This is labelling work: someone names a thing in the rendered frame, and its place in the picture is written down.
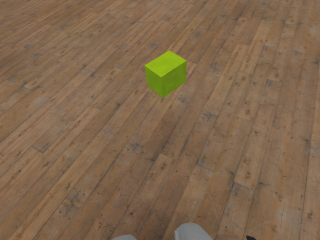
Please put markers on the robot right thigh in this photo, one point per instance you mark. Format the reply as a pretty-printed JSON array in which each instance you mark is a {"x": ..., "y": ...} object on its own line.
[{"x": 190, "y": 231}]

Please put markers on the carton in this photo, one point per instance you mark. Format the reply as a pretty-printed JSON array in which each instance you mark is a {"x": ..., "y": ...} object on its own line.
[{"x": 166, "y": 73}]

